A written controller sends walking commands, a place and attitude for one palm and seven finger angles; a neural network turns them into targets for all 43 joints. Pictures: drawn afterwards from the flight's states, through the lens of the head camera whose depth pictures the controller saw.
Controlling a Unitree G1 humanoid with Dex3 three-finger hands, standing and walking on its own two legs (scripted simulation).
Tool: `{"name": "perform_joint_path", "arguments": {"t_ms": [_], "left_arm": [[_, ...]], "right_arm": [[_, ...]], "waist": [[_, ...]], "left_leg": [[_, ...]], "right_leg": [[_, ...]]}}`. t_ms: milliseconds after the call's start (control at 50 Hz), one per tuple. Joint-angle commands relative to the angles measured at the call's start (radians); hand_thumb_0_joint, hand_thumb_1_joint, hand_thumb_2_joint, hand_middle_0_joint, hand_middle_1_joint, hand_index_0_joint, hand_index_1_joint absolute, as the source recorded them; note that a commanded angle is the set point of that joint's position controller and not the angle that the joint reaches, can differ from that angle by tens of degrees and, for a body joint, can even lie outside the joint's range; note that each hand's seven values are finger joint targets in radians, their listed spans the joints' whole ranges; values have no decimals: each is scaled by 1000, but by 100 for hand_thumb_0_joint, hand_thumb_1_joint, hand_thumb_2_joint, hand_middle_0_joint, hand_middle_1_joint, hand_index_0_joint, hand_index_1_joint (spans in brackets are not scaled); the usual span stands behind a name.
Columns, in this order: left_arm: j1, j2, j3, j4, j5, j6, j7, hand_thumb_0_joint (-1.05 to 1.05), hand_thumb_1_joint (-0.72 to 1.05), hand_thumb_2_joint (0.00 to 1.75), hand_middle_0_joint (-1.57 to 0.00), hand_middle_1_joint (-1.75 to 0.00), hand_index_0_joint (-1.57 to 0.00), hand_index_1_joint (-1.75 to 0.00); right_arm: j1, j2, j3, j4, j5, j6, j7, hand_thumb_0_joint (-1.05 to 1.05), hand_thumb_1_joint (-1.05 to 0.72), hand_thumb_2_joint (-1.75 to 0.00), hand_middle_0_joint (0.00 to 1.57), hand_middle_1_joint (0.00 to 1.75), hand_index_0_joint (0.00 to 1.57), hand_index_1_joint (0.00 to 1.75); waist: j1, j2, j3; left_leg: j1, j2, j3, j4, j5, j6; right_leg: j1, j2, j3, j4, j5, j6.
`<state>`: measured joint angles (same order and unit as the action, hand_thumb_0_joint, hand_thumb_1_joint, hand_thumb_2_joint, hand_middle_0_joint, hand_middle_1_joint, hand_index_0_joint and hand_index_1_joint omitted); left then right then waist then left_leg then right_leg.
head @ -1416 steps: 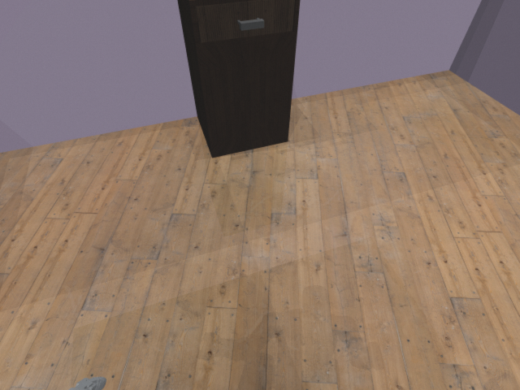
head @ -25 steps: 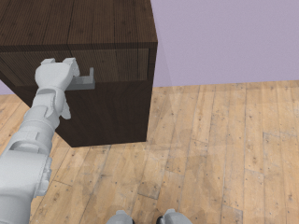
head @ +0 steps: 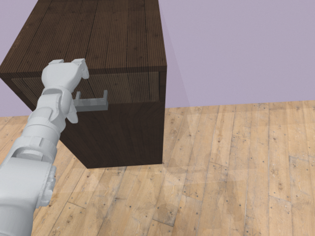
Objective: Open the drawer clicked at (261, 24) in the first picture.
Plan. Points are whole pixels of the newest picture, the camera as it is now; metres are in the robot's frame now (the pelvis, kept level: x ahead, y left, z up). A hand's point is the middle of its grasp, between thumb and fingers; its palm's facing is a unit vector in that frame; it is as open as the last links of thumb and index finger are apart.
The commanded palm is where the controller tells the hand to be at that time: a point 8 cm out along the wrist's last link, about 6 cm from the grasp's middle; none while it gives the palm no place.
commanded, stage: lift the hand off the handle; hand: left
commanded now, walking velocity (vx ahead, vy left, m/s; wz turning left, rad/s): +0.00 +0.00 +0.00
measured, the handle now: (91, 99) +0.53 +0.19 -0.01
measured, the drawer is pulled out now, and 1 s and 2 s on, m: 0.00 0.00 0.00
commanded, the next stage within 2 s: draw the hand back to the body in 0.40 s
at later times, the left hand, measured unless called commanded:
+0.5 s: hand (69, 72) +0.49 +0.20 +0.13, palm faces -0.06 -0.02 -1.00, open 13.9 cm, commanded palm +0.47 +0.21 +0.19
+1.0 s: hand (42, 113) +0.38 +0.24 +0.13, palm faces +0.01 -0.04 -1.00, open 13.9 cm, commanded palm +0.34 +0.24 +0.19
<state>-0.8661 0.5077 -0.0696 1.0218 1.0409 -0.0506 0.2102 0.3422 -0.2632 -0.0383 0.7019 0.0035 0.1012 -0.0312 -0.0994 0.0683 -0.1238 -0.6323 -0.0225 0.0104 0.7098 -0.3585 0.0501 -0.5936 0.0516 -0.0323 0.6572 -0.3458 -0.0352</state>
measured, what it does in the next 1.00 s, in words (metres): stands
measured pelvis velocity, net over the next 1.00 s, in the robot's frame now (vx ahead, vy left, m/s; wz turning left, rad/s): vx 0.00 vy -0.01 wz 0.00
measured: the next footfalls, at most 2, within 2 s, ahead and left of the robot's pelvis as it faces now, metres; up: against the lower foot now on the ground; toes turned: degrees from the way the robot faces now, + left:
none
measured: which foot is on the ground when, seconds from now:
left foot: down 0.00-1.00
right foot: down 0.00-1.00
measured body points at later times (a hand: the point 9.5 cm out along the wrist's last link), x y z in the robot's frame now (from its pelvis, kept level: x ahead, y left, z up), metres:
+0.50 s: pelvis +0.00 -0.01 +0.01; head +0.06 -0.03 +0.46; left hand +0.49 +0.20 +0.19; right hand +0.03 -0.29 -0.12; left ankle -0.02 +0.09 -0.72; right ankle -0.03 -0.10 -0.72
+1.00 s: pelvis +0.00 -0.01 +0.02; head +0.03 -0.04 +0.47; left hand +0.37 +0.24 +0.18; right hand +0.17 -0.26 -0.10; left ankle -0.02 +0.09 -0.72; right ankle -0.03 -0.10 -0.72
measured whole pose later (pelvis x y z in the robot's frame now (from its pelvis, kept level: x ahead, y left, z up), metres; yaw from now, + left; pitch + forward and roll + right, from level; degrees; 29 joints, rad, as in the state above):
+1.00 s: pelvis +0.00 -0.01 +0.02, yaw +0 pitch +6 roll +0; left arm -0.40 0.53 -0.06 0.38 0.92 -0.02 0.01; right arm 0.17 -0.28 -0.02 0.62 0.05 0.15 -0.04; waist 0.04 0.07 -0.08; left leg -0.35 -0.04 0.02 0.54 -0.30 0.04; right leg -0.33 0.04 -0.01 0.53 -0.31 -0.04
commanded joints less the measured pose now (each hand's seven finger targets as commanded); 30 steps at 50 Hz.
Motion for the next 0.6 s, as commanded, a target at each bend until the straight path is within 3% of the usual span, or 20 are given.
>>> {"name": "perform_joint_path", "arguments": {"t_ms": [0, 20, 60, 80, 100, 140, 220, 280, 320, 360, 380, 400, 480, 520, 580], "left_arm": [[-628, 278, 61, -248, -11, 4, 31, 0, -50, 30, -30, -120, -30, -120], [-645, 277, 57, -281, -12, -4, 22, 0, -50, 30, -30, -120, -30, -120], [-630, 329, 103, -292, -20, -17, 3, 0, -50, 30, -30, -120, -30, -120], [-617, 322, 92, -276, -14, -16, -5, 0, -50, 30, -30, -120, -30, -120], [-581, 289, 71, -242, -16, -5, -14, 0, -50, 30, -30, -120, -30, -120], [-538, 328, 90, -166, -10, 28, -32, 0, -50, 30, -30, -120, -30, -120], [-535, 312, 52, -141, -14, 59, -98, 0, -50, 30, -30, -120, -30, -120], [-539, 315, 53, -219, -31, 21, -150, 0, -50, 30, -30, -120, -30, -120], [-480, 326, 72, -193, -34, 2, -169, 0, -50, 30, -30, -120, -30, -120], [-463, 329, 83, -216, -46, -26, -174, 0, -50, 30, -30, -120, -30, -120], [-473, 313, 64, -225, -46, -33, -170, 0, -50, 30, -30, -120, -30, -120], [-466, 338, 90, -227, -40, -38, -160, 0, -50, 30, -30, -120, -30, -120], [-553, 370, 119, -309, -31, -57, -108, 0, -50, 30, -30, -120, -30, -120], [-446, 389, 166, -344, -28, -55, -89, 0, -50, 30, -30, -120, -30, -120], [-312, 358, 172, -432, -44, -33, -78, 0, -50, 30, -30, -120, -30, -120]], "right_arm": [[125, -158, -54, -52, 10, -11, -20, 0, -90, -90, 20, 30, 20, 30], [120, -155, -54, -60, 12, -14, -20, 0, -90, -90, 20, 30, 20, 30], [117, -158, -53, -68, 8, -13, -23, 0, -90, -90, 20, 30, 20, 30], [112, -153, -52, -67, 11, -10, -22, 0, -90, -90, 20, 30, 20, 30], [105, -151, -51, -69, 12, -8, -21, 0, -90, -90, 20, 30, 20, 30], [97, -160, -43, -66, 19, -1, -19, 0, -90, -90, 20, 30, 20, 30], [79, -168, -36, -82, 29, 11, -22, 0, -90, -90, 20, 30, 20, 30], [75, -162, -40, -99, 30, 15, -29, 0, -90, -90, 20, 30, 20, 30], [73, -164, -40, -97, 32, 18, -32, 0, -90, -90, 20, 30, 20, 30], [69, -163, -39, -106, 34, 19, -33, 0, -90, -90, 20, 30, 20, 30], [61, -163, -38, -105, 35, 18, -33, 0, -90, -90, 20, 30, 20, 30], [62, -164, -41, -101, 34, 17, -33, 0, -90, -90, 20, 30, 20, 30], [71, -159, -49, -94, 25, 9, -23, 0, -90, -90, 20, 30, 20, 30], [61, -152, -54, -109, 19, 9, -17, 0, -90, -90, 20, 30, 20, 30], [21, -147, -57, -130, 22, 18, -2, 0, -90, -90, 20, 30, 20, 30]], "waist": [[-51, 6, -402], [-43, 22, -416], [-27, 14, -449], [-24, 24, -445], [-23, 6, -407], [-11, -31, -346], [-9, -56, -331], [0, -50, -381], [4, -74, -324], [10, -100, -310], [3, -92, -298], [12, -77, -290], [11, -20, -385], [57, 13, -449], [85, 6, -480]], "left_leg": [[341, 4, -22, -52, 452, -3], [351, 4, -19, -58, 442, -3], [359, 1, -14, -60, 472, 0], [355, -1, -12, -63, 473, -1], [337, -1, -6, -69, 457, 1], [283, 1, -1, -94, 403, -2], [270, 3, 15, -116, 391, 1], [311, 0, 15, -118, 427, 7], [290, 1, 17, -125, 407, 7], [273, 0, 18, -131, 394, 7], [272, 0, 18, -131, 382, 8], [272, 1, 19, -131, 375, 6], [317, 1, 12, -109, 434, 4], [345, -2, 19, -104, 504, 2], [377, 3, 19, -104, 614, 3]], "right_leg": [[145, 9, 26, -75, 373, 6], [151, 8, 30, -80, 362, 7], [209, 5, 37, -83, 401, 4], [208, 5, 39, -81, 409, 6], [209, 4, 38, -90, 406, 6], [223, -1, 36, -101, 378, 7], [269, -10, 47, -120, 409, 13], [317, -12, 58, -125, 455, 13], [302, -12, 56, -133, 439, 15], [314, -15, 61, -138, 430, 14], [295, -14, 63, -138, 423, 17], [280, -13, 60, -136, 404, 15], [278, -8, 63, -112, 425, 9], [330, -7, 59, -95, 485, 4], [377, -8, 55, -89, 568, 7]]}}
